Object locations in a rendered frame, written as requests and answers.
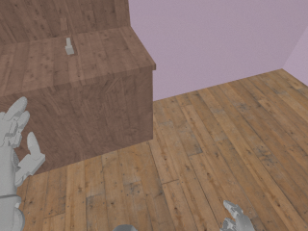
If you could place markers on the left robot forearm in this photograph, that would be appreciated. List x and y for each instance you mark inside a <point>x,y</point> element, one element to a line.
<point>11,217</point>

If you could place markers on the counter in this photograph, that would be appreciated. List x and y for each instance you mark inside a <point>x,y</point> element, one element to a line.
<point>82,105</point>

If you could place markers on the tap lever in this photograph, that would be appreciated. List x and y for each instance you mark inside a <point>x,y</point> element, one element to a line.
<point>68,48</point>

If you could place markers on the robot right hand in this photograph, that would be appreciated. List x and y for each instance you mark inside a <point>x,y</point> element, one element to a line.
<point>241,223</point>

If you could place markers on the robot left hand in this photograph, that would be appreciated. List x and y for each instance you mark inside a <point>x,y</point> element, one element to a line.
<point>12,124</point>

